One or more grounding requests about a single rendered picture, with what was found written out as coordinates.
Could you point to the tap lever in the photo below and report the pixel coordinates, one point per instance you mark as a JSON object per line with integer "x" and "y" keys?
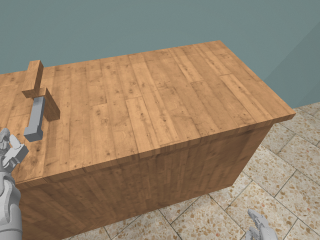
{"x": 33, "y": 132}

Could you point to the robot left hand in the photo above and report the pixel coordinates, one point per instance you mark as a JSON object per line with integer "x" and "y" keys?
{"x": 10, "y": 156}

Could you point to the counter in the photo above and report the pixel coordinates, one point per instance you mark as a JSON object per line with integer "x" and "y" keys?
{"x": 131, "y": 134}

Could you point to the robot right hand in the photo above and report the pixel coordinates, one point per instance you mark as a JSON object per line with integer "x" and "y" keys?
{"x": 262, "y": 224}

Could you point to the robot left forearm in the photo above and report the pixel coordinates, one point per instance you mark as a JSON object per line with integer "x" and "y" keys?
{"x": 10, "y": 213}

